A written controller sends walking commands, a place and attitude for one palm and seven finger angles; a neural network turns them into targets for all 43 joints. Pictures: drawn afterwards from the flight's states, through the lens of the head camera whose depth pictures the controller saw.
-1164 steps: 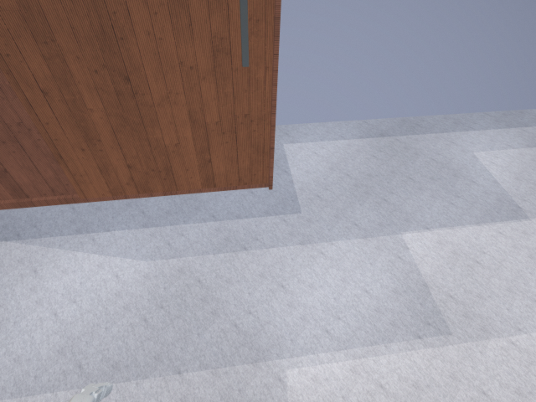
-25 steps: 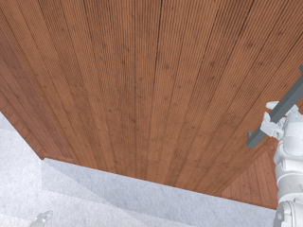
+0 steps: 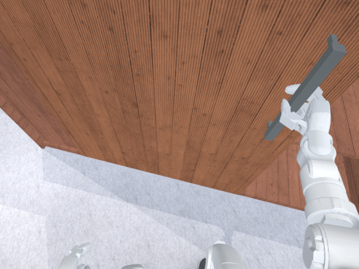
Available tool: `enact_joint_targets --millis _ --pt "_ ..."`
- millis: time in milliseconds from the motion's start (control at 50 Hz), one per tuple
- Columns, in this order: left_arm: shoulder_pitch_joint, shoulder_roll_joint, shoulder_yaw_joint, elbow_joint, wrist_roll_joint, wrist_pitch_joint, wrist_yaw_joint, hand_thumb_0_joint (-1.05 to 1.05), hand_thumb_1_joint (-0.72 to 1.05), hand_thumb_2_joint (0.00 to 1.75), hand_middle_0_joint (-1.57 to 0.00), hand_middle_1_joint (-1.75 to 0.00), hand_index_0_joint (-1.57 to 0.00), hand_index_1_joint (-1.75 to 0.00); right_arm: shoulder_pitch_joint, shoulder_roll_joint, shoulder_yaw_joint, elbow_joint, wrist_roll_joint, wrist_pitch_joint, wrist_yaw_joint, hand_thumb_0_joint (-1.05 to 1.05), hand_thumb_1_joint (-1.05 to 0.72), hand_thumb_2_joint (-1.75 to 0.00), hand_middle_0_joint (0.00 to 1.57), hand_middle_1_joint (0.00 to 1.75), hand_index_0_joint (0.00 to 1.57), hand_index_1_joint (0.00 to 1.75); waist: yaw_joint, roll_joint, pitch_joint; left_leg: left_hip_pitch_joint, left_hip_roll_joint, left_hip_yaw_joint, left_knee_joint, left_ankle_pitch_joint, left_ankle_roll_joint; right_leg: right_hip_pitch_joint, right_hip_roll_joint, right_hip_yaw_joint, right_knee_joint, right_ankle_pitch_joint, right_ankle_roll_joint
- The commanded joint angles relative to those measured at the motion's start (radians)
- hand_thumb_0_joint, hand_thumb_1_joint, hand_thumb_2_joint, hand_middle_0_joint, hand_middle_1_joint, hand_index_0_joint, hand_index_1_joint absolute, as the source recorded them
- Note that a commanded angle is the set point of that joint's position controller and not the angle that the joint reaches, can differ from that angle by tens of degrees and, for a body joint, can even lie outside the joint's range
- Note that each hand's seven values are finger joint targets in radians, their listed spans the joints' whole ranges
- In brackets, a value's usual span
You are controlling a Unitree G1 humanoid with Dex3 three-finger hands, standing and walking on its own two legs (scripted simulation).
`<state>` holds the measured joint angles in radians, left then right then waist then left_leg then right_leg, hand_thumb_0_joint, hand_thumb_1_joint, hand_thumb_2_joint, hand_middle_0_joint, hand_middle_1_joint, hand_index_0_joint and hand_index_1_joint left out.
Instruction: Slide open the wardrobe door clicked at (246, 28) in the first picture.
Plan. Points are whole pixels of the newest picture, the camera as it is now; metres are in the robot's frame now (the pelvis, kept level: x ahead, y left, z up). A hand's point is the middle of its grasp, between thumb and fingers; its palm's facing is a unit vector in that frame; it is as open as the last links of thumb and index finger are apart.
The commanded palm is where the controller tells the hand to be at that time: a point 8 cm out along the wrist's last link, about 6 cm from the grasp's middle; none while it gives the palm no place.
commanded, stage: stop walking and hold the door there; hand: right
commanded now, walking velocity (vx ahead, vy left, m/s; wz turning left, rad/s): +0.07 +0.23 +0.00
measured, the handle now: (294, 97) +0.50 -0.21 +0.09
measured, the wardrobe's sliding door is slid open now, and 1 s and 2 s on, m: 0.63 0.63 0.63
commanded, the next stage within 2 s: loosen the grip on the handle in 0.84 s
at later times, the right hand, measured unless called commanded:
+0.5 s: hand (287, 115) +0.44 -0.19 +0.08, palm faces +0.07 +0.99 -0.12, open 5.9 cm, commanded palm +0.42 -0.21 +0.07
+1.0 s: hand (287, 113) +0.45 -0.19 +0.08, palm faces +0.05 +0.99 -0.15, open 6.3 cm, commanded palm +0.40 -0.23 +0.09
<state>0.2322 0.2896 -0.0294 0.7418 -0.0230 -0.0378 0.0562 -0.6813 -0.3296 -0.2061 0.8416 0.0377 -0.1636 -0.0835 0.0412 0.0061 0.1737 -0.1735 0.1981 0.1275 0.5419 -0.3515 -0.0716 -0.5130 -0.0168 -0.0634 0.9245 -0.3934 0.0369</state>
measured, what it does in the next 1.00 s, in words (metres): steps on the spot: right foot, then left foot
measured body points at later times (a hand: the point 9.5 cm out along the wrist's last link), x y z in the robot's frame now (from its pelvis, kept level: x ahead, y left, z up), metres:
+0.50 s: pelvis +0.01 -0.06 -0.01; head +0.06 -0.06 +0.43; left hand +0.14 +0.17 -0.14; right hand +0.43 -0.24 +0.09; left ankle +0.01 +0.05 -0.74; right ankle +0.01 -0.18 -0.74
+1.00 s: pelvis +0.02 -0.06 +0.00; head +0.06 -0.06 +0.44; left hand +0.16 +0.19 -0.12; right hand +0.44 -0.24 +0.09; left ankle +0.01 +0.05 -0.73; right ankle +0.01 -0.18 -0.74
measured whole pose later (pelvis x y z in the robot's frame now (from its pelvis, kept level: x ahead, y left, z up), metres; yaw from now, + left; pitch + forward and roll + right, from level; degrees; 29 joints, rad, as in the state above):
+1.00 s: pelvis +0.02 -0.06 +0.00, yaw -2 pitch +3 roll -1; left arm 0.21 0.22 0.00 0.73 -0.02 -0.06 0.06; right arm -0.71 -0.18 -0.08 0.89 0.02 -0.12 -0.03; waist 0.01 0.01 0.02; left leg -0.31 0.03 0.05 0.59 -0.31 0.01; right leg -0.29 -0.04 -0.11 0.52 -0.28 0.00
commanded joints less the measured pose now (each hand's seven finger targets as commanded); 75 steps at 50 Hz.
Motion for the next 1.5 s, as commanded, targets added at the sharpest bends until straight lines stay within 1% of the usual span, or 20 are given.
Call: enact_joint_targets --millis 0,60,80,120,180,260,300,380,440,540,760,900,920,940,960,980,1000,1060,1160,1480 --pt "-0.042 0.076 0.054 -0.123 0.008 -0.035 0.057 0.0 0.9 0.9 -0.2 -0.3 -0.2 -0.3 -0.36 -0.121 0.043 -0.249 -0.007 -0.047 0.001 0.0 -0.9 -0.9 0.45 1.4 0.45 1.4 -0.013 0.19 -0.368 0.086 0.052 0.049 0.051 0.549 0.097 0.31 0.017 -0.14 -0.408 0.254 -0.004" --pt "0.003 0.133 0.084 -0.142 0.002 -0.045 0.049 0.0 0.9 0.9 -0.2 -0.3 -0.2 -0.3 -0.443 0.068 0.2 -0.409 0.014 -0.075 0.029 0.0 -0.9 -0.9 0.45 1.4 0.45 1.4 0.021 -0.267 -0.511 -0.275 -0.155 -0.043 0.496 -0.262 0.029 0.591 -0.346 0.357 -0.514 0.661 -0.173" --pt "0.008 0.115 0.084 -0.148 -0.007 -0.047 0.04 0.0 0.9 0.9 -0.2 -0.3 -0.2 -0.3 -0.443 0.134 0.25 -0.396 0.016 -0.069 0.045 0.0 -0.9 -0.9 0.45 1.4 0.45 1.4 0.019 -0.159 -0.435 -0.294 -0.176 -0.082 0.491 -0.272 0.037 0.497 -0.359 0.401 -0.541 0.56 -0.222" --pt "-0.011 0.094 0.067 -0.106 0.008 -0.057 0.049 0.0 0.9 0.9 -0.2 -0.3 -0.2 -0.3 -0.413 -0.03 0.125 -0.464 0.014 -0.072 0.034 0.0 -0.9 -0.9 0.45 1.4 0.45 1.4 0.004 -0.313 -0.489 -0.365 -0.138 -0.119 0.472 -0.216 0.043 0.593 -0.374 0.375 -0.479 0.697 -0.248" --pt "-0.009 0.097 0.066 -0.12 0.003 -0.053 0.028 0.0 0.9 0.9 -0.2 -0.3 -0.2 -0.3 -0.43 0.029 0.189 -0.461 0.01 -0.051 0.033 0.0 -0.9 -0.9 0.45 1.4 0.45 1.4 0.0 -0.275 -0.518 -0.172 -0.164 -0.099 0.249 -0.124 0.063 0.496 -0.332 0.202 -0.389 0.739 -0.189" --pt "0.001 0.086 0.055 -0.146 -0.007 -0.046 0.025 0.0 0.9 0.9 -0.2 -0.3 -0.2 -0.3 -0.443 -0.016 0.171 -0.389 0.002 -0.043 0.034 0.0 -0.9 -0.9 0.45 1.4 0.45 1.4 0.001 -0.09 -0.502 0.102 -0.106 -0.157 -0.074 0.208 0.092 0.271 -0.236 0.093 -0.269 0.432 -0.104" --pt "-0.002 0.063 0.053 -0.147 -0.021 -0.048 0.036 0.0 0.9 0.9 -0.2 -0.3 -0.2 -0.3 -0.347 -0.042 0.139 -0.25 0.011 -0.015 0.026 0.0 -0.9 -0.9 0.45 1.4 0.45 1.4 -0.01 0.309 -0.438 0.133 0.056 -0.356 -0.143 0.45 0.2 0.098 -0.037 0.011 -0.069 -0.028 -0.017" --pt "-0.017 0.051 0.03 -0.112 0.005 -0.07 0.06 0.0 0.9 0.9 -0.2 -0.3 -0.2 -0.3 -0.4 -0.036 0.1 -0.204 0.004 -0.026 0.015 0.0 -0.9 -0.9 0.45 1.4 0.45 1.4 -0.031 0.207 -0.441 0.234 0.066 -0.228 -0.031 0.857 0.222 0.075 -0.039 0.017 -0.096 -0.098 -0.014" --pt "-0.019 0.05 0.031 -0.116 0.007 -0.065 0.069 0.0 0.9 0.9 -0.2 -0.3 -0.2 -0.3 -0.41 0.096 0.214 -0.242 0.017 -0.039 0.028 0.0 -0.9 -0.9 0.45 1.4 0.45 1.4 -0.014 0.149 -0.473 0.149 -0.01 -0.148 0.055 0.728 0.126 0.335 -0.056 -0.011 -0.477 0.316 -0.026" --pt "-0.008 0.075 0.041 -0.122 0.018 -0.06 0.03 0.0 0.9 0.9 -0.2 -0.3 -0.2 -0.3 -0.426 0.211 0.325 -0.291 0.014 -0.062 0.044 0.0 -0.9 -0.9 0.45 1.4 0.45 1.4 -0.007 -0.179 -0.429 -0.211 -0.16 -0.096 0.163 -0.083 0.058 0.57 -0.328 0.265 -0.488 0.888 -0.187" --pt "-0.008 0.065 0.052 -0.149 -0.005 -0.025 0.05 0.0 0.9 0.9 -0.2 -0.3 -0.2 -0.3 -0.327 0.176 0.312 -0.283 0.018 -0.041 0.033 0.0 -0.9 -0.9 0.45 1.4 0.45 1.4 -0.005 0.119 -0.551 0.152 -0.008 -0.194 -0.003 0.866 0.117 0.349 -0.124 0.013 -0.301 0.497 -0.034" --pt "-0.014 0.081 0.05 -0.133 0.003 0.002 0.063 0.0 0.9 0.9 -0.2 -0.3 -0.2 -0.3 -0.328 0.175 0.307 -0.227 0.023 -0.043 0.03 0.0 -0.9 -0.9 0.45 1.4 0.45 1.4 -0.005 -0.002 -0.511 0.035 -0.077 -0.124 0.015 0.578 0.072 0.426 -0.176 0.068 -0.391 0.672 -0.069" --pt "0.039 0.114 0.163 -0.154 0.02 -0.047 0.018 0.0 0.9 0.9 -0.2 -0.3 -0.2 -0.3 -0.854 -0.494 -0.246 -0.455 -0.095 -0.082 0.001 0.0 -0.9 -0.9 0.45 1.4 0.45 1.4 -0.058 0.196 -0.415 -0.034 -0.125 -0.244 -0.11 0.684 0.04 0.421 -0.106 0.007 -0.307 0.571 -0.098" --pt "0.025 0.094 0.085 -0.127 0.011 -0.136 -0.001 0.0 0.9 0.9 -0.2 -0.3 -0.2 -0.3 -0.718 -0.094 0.048 -0.031 -0.081 0.019 0.038 0.0 -0.78 -0.84 0.45 1.4 0.45 1.4 0.09 0.237 -0.688 0.043 -0.247 -0.089 0.129 0.915 0.116 0.378 0.028 0.06 -0.503 0.786 -0.101" --pt "0.122 0.09 0.12 -0.082 -0.02 -0.152 -0.014 0.0 0.9 0.9 -0.2 -0.3 -0.2 -0.3 -0.417 0.094 0.034 0.011 -0.031 0.046 0.059 0.0 -0.66 -0.78 0.45 1.4 0.45 1.4 0.041 0.142 -0.647 -0.18 -0.236 -0.04 0.182 0.694 0.086 0.5 -0.026 0.082 -0.464 0.984 -0.084" --pt "0.11 0.103 0.101 -0.084 -0.01 -0.148 -0.032 0.0 0.9 0.9 -0.2 -0.3 -0.2 -0.3 -0.43 0.034 0.009 -0.12 0.028 0.019 0.074 0.0 -0.54 -0.73 0.45 1.4 0.45 1.4 0.001 -0.154 -0.667 -0.285 -0.216 -0.082 0.116 0.404 0.079 0.66 -0.069 0.096 -0.429 1.135 -0.051" --pt "0.106 0.09 0.103 -0.091 0.012 -0.146 -0.046 0.0 0.9 0.9 -0.2 -0.3 -0.2 -0.3 -0.345 -0.016 -0.048 -0.144 0.036 -0.001 0.07 0.0 -0.42 -0.67 0.45 1.4 0.45 1.4 -0.039 -0.266 -0.659 -0.285 -0.201 -0.096 0.059 0.249 0.097 0.706 -0.073 0.09 -0.404 1.121 -0.027" --pt "0.094 0.102 0.107 -0.136 0.007 -0.13 -0.067 0.0 0.9 0.9 -0.2 -0.3 -0.2 -0.3 -0.408 0.012 0.037 -0.173 -0.014 -0.054 0.053 0.0 -0.05 -0.49 0.45 1.4 0.45 1.4 0.033 0.1 -0.521 -0.123 -0.195 -0.102 -0.001 0.534 0.095 0.346 -0.025 0.007 -0.352 0.604 -0.069" --pt "0.106 0.102 0.109 -0.161 -0.004 -0.098 -0.07 0.0 0.9 0.9 -0.2 -0.3 -0.2 -0.3 -0.443 -0.055 0.016 -0.144 -0.046 -0.086 0.048 0.0 0.55 -0.2 0.42 1.37 0.42 1.37 0.017 0.011 -0.62 -0.112 -0.202 -0.119 0.03 0.46 0.093 0.269 0.011 -0.011 -0.346 0.411 -0.073" --pt "0.181 0.121 0.094 -0.122 0.004 -0.108 -0.047 0.0 0.9 0.9 -0.2 -0.3 -0.2 -0.3 -0.59 -0.116 -0.001 0.002 -0.001 -0.149 0.057 0.0 0.55 -0.2 0.25 1.15 0.25 1.15 0.049 0.05 -0.539 -0.16 -0.201 -0.152 -0.051 0.201 0.076 0.177 0.026 -0.003 -0.38 0.18 -0.089"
